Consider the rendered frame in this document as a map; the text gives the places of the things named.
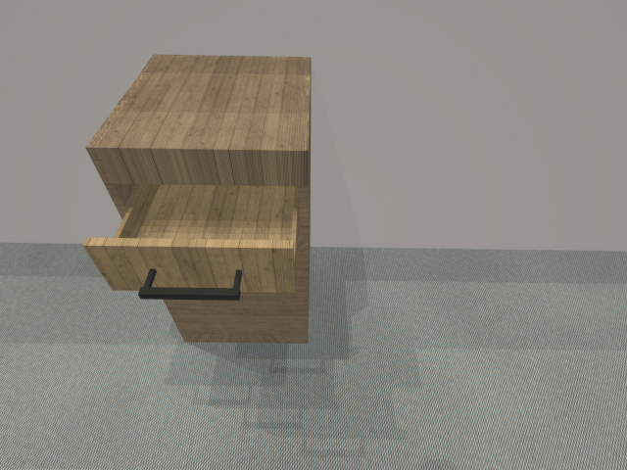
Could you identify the handle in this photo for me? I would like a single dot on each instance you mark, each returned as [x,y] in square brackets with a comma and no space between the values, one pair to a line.
[169,293]

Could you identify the drawer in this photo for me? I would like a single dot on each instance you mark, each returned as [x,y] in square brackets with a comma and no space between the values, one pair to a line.
[197,236]

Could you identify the cabinet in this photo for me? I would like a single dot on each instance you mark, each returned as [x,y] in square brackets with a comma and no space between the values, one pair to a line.
[218,120]

